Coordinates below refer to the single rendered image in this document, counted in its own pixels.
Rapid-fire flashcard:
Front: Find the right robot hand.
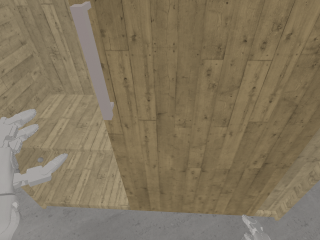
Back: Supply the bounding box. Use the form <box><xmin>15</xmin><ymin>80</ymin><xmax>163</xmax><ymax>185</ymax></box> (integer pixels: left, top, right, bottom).
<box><xmin>241</xmin><ymin>214</ymin><xmax>271</xmax><ymax>240</ymax></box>

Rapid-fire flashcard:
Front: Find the handle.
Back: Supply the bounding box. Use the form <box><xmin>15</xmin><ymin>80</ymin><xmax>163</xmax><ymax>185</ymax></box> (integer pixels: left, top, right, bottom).
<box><xmin>69</xmin><ymin>1</ymin><xmax>114</xmax><ymax>120</ymax></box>

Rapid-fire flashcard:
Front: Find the left robot hand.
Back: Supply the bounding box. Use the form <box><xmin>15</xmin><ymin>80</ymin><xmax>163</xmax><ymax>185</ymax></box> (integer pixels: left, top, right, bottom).
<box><xmin>0</xmin><ymin>109</ymin><xmax>68</xmax><ymax>194</ymax></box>

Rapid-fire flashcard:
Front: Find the left robot forearm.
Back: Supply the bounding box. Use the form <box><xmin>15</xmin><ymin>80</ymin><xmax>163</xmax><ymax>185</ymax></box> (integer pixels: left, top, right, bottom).
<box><xmin>0</xmin><ymin>193</ymin><xmax>23</xmax><ymax>240</ymax></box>

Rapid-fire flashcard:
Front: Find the wardrobe door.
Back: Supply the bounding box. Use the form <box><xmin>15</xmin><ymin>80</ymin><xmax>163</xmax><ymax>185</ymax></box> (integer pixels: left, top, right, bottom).
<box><xmin>68</xmin><ymin>0</ymin><xmax>320</xmax><ymax>216</ymax></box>
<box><xmin>258</xmin><ymin>128</ymin><xmax>320</xmax><ymax>211</ymax></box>

